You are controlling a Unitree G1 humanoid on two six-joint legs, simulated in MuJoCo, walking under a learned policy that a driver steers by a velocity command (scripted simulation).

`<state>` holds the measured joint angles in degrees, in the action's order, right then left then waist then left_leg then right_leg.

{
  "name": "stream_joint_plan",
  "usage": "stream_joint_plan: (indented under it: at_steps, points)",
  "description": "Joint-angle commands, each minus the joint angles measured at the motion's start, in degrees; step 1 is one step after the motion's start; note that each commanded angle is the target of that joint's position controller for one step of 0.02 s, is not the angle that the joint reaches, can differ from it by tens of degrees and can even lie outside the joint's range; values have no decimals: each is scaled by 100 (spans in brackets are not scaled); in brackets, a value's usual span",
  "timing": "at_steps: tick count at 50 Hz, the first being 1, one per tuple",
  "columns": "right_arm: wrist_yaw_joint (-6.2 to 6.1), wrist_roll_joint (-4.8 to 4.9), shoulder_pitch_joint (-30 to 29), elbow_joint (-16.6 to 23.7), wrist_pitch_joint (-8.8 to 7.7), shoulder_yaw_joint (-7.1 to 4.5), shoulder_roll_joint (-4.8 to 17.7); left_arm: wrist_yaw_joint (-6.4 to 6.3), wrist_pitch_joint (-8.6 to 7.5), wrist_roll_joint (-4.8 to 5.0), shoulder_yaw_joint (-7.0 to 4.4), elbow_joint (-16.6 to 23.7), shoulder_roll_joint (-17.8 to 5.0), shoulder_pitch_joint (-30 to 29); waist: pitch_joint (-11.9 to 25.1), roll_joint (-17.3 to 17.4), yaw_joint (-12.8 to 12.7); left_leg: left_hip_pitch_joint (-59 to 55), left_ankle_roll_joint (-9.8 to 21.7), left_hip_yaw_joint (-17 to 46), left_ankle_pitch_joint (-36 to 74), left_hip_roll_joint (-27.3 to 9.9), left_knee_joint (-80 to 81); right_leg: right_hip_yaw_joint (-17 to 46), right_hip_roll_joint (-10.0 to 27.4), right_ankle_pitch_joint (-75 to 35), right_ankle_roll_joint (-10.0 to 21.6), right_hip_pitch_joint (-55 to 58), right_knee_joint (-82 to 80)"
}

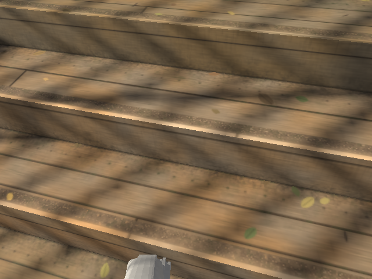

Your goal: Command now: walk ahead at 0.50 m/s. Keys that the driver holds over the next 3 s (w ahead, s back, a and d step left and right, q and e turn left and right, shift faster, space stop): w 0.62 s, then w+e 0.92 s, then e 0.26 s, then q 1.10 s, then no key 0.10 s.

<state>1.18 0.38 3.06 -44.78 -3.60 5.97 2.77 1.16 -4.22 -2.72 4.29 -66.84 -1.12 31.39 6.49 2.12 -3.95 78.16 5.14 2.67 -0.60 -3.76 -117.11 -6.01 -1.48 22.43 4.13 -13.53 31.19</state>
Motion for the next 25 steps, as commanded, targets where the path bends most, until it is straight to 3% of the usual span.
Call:
stream_joint_plan:
  at_steps: [1, 2, 3, 4, 5, 6, 7, 8, 9, 10, 11, 12, 13, 14, 15, 16, 17, 18, 19, 20, 21, 22, 23, 25]
  points:
    - [60, 102, -1519, 984, -225, 151, -93, -233, 111, 126, -183, 29, -833, 1008, -813, -666, -265, 2505, -198, -89, -687, -263, 154, 2098, 1668, -1370, 285, 1944, -1338]
    - [118, 78, -1947, 1288, -227, 200, -128, -272, 192, 189, -138, 8, -651, 1070, -924, -697, -295, 2262, -229, -139, -555, -424, 519, 2150, 1733, -1588, 301, 1614, -1594]
    - [157, 101, -2009, 1429, -215, 216, -89, -341, 234, 205, -125, 85, -627, 959, -957, -666, -199, 2036, -295, -349, -543, -538, 912, 2024, 1734, -1527, 357, 1444, -1838]
    - [213, 75, -2295, 1568, -203, 263, -53, -383, 248, 226, -167, 161, -736, 868, -966, -538, -269, 911, -348, -1067, -519, -549, 1761, 1779, 1715, -1779, 536, 687, -2625]
    - [223, 8, -2990, 1891, -189, 417, -365, -461, 243, 401, -235, 17, -778, 1085, -962, -648, -378, -201, -262, -943, -1172, -672, 2505, 1755, 1903, -2378, 635, 257, -3309]
    - [287, 86, -2791, 1848, -184, 355, -145, -430, 206, 436, -227, 53, -868, 782, -970, -487, -130, -1669, -103, -1601, -1293, -447, 3851, 1083, 1663, -3812, 581, -65, -3552]
    - [264, 55, -2322, 1754, -278, 214, -19, -285, 78, 360, -232, 3, -1025, 774, -461, -1220, 194, -3500, 88, -2003, -1648, 184, 4211, 682, 1457, -7269, 629, -118, -2796]
    - [207, 98, -1492, 1533, -301, -3, 374, -190, -33, 238, -243, -154, -1330, 1092, 462, -1706, 644, -4842, 340, -2054, -1952, 705, 4222, 406, 1539, -10570, 704, 452, -1921]
    - [125, 56, -561, 1220, -265, -235, 781, -188, -84, 164, -349, -15, -1653, 800, 855, -1995, 1203, -5075, 569, -1497, -2163, 746, 4769, 445, 1525, -12340, 554, 1261, -815]
    - [135, -69, 891, 803, -223, -461, 1366, -224, -104, 197, -569, 321, -2333, -40, 1231, -2541, 1982, -5906, 792, -166, -2136, 345, 5957, 818, 1578, -11777, 490, 1491, 330]
    - [111, -296, 1944, 263, -112, -716, 1839, -154, -199, 166, -513, 494, -1596, 249, 2244, -522, 1673, -8266, 1452, 2274, -1959, -748, 6795, 921, 910, -9560, 362, -598, 2023]
    - [-28, -352, 2725, -209, 77, -903, 2308, -11, -310, 94, -372, 500, -865, -78, 2362, 1238, 1674, -8948, 1831, 4831, -1728, -1621, 9644, 1474, -362, -2028, 246, -1717, 4257]
    - [-94, -402, 2600, -460, 138, -760, 1667, 247, -410, 144, -459, 627, -722, -358, 2138, 949, 1520, -8387, 1484, 5430, -2483, -1799, 10077, 2578, -560, -1628, 280, -2421, 7132]
    - [-5, -251, 2022, -822, 110, -525, 829, 351, -405, 246, -386, 1371, -383, -1429, 805, 559, 1014, -7184, 932, 4333, -3069, -1534, 9892, 2314, -389, -1665, 475, -3475, 8380]
    - [100, -178, 1728, -1144, 39, -424, 338, 338, -372, 256, -320, 1873, -311, -2091, -119, 77, 717, -6166, 697, 3193, -2945, -1373, 9580, 2028, -288, -1715, 726, -4097, 9041]
    - [156, -169, 1601, -1381, -65, -348, 12, 288, -333, 203, -270, 2165, -324, -2191, -479, -293, 420, -5777, 338, 2197, -2085, -1132, 9359, 2088, -211, -1736, 964, -4461, 9527]
    - [232, -219, 1536, -1541, -109, -303, -229, 296, -290, 274, -179, 2162, -164, -1876, -498, -452, 100, -5689, 131, 1419, -1542, -851, 9277, 2192, -208, -1823, 1082, -4669, 9726]
    - [266, -263, 1427, -1559, -95, -318, -233, 291, -262, 283, -57, 2132, 47, -1566, -512, -486, -143, -5694, -124, 624, -1007, -673, 9175, 2186, -130, -2141, 1143, -4972, 9581]
    - [260, -342, 1283, -1503, -69, -288, -258, 282, -202, 360, -14, 2052, 32, -1298, -591, -390, -319, -5469, -165, 179, -754, -620, 9240, 2152, -80, -2226, 1042, -5173, 9441]
    - [272, -367, 1082, -1448, -48, -277, -144, 236, -119, 437, 10, 2040, -57, -1190, -691, -287, -492, -5143, -267, -279, -796, -525, 9370, 2016, 20, -2261, 876, -5297, 8973]
    - [274, -413, 936, -1371, -41, -243, -40, 209, -62, 428, 40, 2107, -167, -1366, -751, -92, -521, -4612, -323, -714, -645, -368, 9540, 1754, 5, -2588, 696, -5168, 8644]
    - [252, -494, 1271, -1527, -62, -211, 118, 137, 25, 400, 79, 2095, -124, -1667, -693, 133, -362, -4553, -157, -683, -433, -422, 9651, 1363, -87, -2808, 522, -5398, 9353]
    - [221, -490, 1538, -1673, -58, -170, 219, 79, 87, 380, 153, 2201, 34, -1896, -799, 339, -301, -4667, -117, -386, -470, -556, 9724, 1298, -60, -2669, 437, -6059, 10221]
    - [183, -355, 1838, -1828, -70, -188, 426, 15, 88, 308, 224, 2486, 49, -2401, -1007, 388, -169, -4821, -121, -295, -733, -546, 9869, 1281, 31, -2589, 358, -6571, 10011]
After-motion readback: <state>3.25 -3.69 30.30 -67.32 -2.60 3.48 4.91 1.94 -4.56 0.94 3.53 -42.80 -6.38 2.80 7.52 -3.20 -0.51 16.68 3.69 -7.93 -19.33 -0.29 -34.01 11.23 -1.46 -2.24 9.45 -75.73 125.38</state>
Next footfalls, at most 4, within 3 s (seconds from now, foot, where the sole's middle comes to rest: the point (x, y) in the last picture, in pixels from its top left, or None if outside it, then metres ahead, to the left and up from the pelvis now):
0.20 left None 0.32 0.14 -0.60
0.74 right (233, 223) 0.58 -0.04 -0.43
1.30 left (201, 99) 0.94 0.06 -0.26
1.82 right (348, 36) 1.04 -0.38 -0.09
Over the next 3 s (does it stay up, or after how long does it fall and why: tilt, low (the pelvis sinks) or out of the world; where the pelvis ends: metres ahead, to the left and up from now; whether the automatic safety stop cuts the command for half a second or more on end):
stays up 1.15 -0.31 0.69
